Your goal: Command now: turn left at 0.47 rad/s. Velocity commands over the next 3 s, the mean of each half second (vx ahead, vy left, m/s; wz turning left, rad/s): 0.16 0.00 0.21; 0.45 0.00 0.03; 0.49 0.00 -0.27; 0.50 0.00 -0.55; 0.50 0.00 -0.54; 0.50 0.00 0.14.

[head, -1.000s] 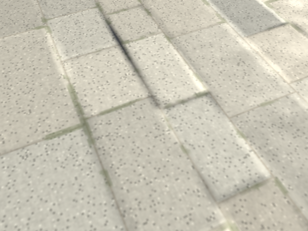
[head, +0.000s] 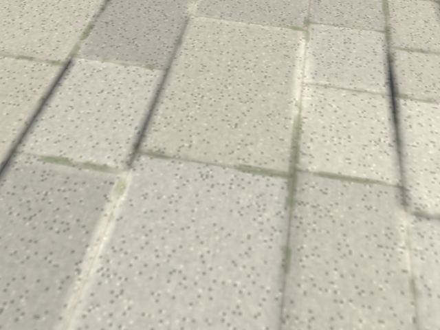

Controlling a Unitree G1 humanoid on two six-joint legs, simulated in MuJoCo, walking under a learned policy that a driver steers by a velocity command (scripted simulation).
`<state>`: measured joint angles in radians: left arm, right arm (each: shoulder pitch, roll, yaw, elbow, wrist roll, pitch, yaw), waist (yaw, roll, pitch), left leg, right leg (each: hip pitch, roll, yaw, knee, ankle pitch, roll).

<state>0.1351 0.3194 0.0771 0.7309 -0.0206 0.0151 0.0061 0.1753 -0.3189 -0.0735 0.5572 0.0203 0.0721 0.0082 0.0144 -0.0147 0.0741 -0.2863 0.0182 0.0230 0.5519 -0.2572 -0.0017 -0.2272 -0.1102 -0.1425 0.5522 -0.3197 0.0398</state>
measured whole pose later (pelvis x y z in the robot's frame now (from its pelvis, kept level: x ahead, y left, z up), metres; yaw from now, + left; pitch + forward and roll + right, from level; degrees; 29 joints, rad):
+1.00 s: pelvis +0.29 +0.04 -0.01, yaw +4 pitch +2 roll +0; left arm 0.44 0.31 0.04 0.86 -0.01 -0.04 0.01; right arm 0.02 -0.27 -0.03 0.61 0.01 -0.09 0.05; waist 0.07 0.00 0.05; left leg -0.52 -0.02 0.04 0.57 -0.06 0.06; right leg 0.03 -0.02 0.01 0.60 -0.51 -0.01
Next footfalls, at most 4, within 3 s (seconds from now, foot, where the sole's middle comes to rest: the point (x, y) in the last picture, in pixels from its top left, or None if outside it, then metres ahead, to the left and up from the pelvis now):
0.50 right None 0.12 -0.11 -0.77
0.96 left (172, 325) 0.45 0.15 -0.77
1.52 right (249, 233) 0.75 -0.08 -0.77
2.00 left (212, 157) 1.07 0.06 -0.77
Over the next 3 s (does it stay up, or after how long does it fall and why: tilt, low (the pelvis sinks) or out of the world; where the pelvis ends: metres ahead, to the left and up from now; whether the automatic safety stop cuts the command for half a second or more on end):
stays up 1.31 -0.31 0.00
